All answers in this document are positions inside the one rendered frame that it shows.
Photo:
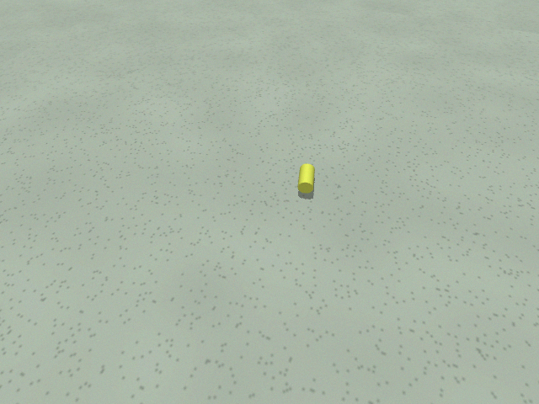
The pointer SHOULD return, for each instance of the can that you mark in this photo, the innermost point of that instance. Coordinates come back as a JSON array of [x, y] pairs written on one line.
[[306, 178]]

